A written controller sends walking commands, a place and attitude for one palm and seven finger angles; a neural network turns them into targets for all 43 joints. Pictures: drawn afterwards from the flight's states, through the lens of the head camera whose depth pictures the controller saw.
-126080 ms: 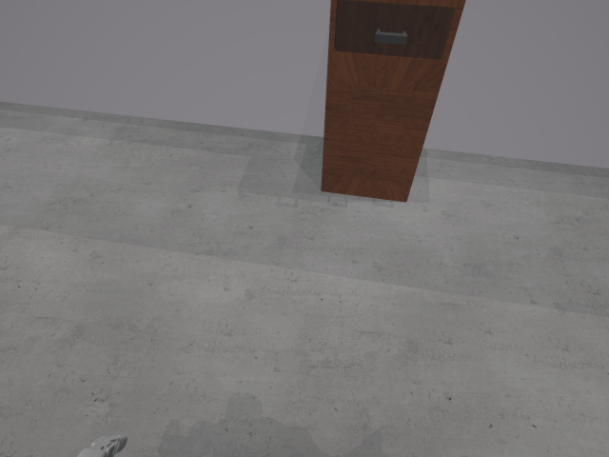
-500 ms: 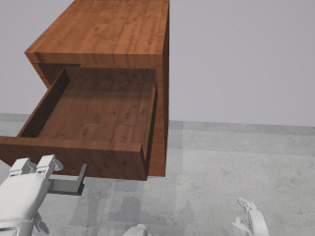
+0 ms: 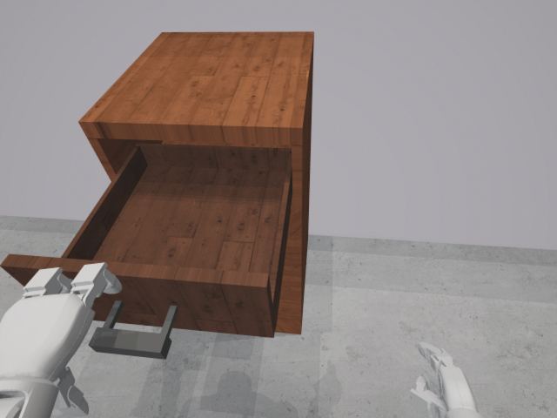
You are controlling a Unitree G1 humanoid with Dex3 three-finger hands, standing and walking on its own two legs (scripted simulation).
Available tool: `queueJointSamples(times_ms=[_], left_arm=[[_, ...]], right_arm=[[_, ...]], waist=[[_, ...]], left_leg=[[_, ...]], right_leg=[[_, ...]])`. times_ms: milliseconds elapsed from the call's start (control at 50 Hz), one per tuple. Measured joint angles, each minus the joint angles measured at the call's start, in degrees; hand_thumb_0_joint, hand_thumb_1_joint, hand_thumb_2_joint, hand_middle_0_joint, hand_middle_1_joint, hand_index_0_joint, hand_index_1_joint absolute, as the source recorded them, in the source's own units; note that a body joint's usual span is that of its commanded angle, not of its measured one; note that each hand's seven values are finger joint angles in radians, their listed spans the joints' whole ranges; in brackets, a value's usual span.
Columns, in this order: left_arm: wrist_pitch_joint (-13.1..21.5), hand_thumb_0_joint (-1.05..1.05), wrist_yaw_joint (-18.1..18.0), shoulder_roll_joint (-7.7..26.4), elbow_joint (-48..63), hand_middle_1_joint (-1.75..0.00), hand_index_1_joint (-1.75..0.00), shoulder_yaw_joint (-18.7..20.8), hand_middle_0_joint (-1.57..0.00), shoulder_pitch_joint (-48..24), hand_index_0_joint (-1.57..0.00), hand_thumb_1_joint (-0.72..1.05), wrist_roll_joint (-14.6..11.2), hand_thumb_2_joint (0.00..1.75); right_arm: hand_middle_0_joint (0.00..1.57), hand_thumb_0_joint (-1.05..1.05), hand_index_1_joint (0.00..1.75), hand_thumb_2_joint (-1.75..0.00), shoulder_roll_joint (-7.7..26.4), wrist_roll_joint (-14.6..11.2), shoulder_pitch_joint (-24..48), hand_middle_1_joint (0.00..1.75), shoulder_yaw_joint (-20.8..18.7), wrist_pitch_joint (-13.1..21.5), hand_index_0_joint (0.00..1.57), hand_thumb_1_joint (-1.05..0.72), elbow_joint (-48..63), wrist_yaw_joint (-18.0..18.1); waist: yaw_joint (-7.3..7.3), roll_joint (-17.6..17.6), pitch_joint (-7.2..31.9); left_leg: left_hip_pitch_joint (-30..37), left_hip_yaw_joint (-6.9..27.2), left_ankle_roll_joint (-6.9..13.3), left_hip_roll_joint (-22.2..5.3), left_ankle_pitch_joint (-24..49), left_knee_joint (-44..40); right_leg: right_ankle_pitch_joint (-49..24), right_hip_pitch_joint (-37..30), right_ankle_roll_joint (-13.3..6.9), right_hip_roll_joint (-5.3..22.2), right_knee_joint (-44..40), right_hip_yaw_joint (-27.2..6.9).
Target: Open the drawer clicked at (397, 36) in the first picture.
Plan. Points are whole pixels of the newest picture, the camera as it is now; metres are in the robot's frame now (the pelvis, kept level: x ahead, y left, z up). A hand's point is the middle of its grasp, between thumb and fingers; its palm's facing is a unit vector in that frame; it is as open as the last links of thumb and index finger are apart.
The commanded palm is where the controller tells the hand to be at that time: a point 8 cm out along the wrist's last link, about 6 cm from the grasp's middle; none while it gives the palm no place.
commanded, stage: lift the hand off the handle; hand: left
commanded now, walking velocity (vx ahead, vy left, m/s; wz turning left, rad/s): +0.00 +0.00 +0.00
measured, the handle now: (137, 326) +0.22 +0.25 +0.02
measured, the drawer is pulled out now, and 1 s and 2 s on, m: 0.29 0.29 0.29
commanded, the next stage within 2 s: draw the hand back to the body in 0.72 s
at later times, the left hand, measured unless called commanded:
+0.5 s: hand (65, 303) +0.19 +0.27 +0.15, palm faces +0.04 -0.03 -1.00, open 13.8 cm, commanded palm +0.15 +0.27 +0.21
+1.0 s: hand (63, 307) +0.18 +0.26 +0.16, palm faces +0.05 -0.05 -1.00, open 13.8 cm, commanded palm +0.14 +0.27 +0.22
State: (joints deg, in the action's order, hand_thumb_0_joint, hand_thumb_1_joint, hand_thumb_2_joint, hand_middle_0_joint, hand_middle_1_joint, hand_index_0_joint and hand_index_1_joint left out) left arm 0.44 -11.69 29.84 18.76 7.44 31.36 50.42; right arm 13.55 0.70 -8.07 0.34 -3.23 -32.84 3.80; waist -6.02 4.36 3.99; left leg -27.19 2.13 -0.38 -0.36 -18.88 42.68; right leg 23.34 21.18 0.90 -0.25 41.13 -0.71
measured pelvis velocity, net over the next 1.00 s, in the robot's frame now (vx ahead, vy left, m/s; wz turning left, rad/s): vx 0.00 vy -0.01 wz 0.03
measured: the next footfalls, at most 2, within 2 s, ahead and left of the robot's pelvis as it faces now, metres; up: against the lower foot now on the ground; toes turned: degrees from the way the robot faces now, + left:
none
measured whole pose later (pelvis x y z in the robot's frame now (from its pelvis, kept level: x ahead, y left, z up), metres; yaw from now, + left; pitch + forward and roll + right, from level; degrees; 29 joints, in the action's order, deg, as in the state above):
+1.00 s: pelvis +0.00 -0.01 +0.02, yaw +1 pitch -2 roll -1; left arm 2.5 3.2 36.5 30.5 12.2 26.8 42.7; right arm 14.4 0.0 -6.6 2.3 -2.4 -32.7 3.8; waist -7.6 5.6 -0.8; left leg -16.5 3.8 -1.1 -0.8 -13.8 31.9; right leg 17.7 9.2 0.3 -0.6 28.6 1.0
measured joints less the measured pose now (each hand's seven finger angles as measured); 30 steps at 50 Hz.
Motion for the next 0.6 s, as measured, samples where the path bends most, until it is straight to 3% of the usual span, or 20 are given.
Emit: queueJointSamples(times_ms=[140,260,400,600], left_arm=[[-0.91,0.00,2.58,1.24,3.18,-1.20,-1.21,-0.70,-0.32,-0.59,-0.34,-0.49,0.26,0.30],[-2.09,0.00,4.65,2.93,5.92,-1.20,-1.21,1.15,-0.32,-1.31,-0.34,-0.49,-1.68,0.30],[-4.48,0.00,9.51,3.81,6.47,-1.20,-1.20,1.60,-0.32,-3.83,-0.32,-0.49,-4.04,0.30],[-2.68,0.00,13.18,7.87,12.31,-1.20,-1.20,5.85,-0.32,-1.27,-0.32,-0.48,-7.99,0.30]], right_arm=[[0.20,0.01,0.30,-0.89,-0.25,-0.06,0.44,0.30,0.87,-0.28,0.21,-0.91,0.26,-0.07],[0.20,0.01,0.30,-0.89,-0.29,-0.52,0.78,0.30,1.48,-0.78,0.21,-0.91,0.04,0.05],[0.20,0.01,0.30,-0.89,0.35,-1.04,1.11,0.30,1.91,-0.96,0.21,-0.91,-0.23,0.23],[0.20,0.01,0.30,-0.89,1.70,-1.27,0.88,0.30,2.01,-0.59,0.21,-0.91,0.52,0.07]], waist=[[-0.56,0.40,-1.03],[-0.78,1.01,-1.72],[-0.71,1.49,-2.58],[-0.69,1.54,-3.47]], left_leg=[[3.10,0.11,-0.03,-0.02,0.89,-2.56],[6.06,0.15,-0.12,-0.08,1.76,-5.11],[9.16,0.19,-0.23,0.08,3.28,-8.58],[11.97,0.41,-0.66,-0.50,3.95,-10.79]], right_leg=[[-1.08,-3.27,-0.05,0.03,-2.95,0.14],[-2.10,-6.30,-0.10,0.03,-5.70,0.20],[-3.37,-9.20,-0.20,0.26,-8.71,0.28],[-4.49,-12.33,-0.56,-0.28,-11.66,0.49]])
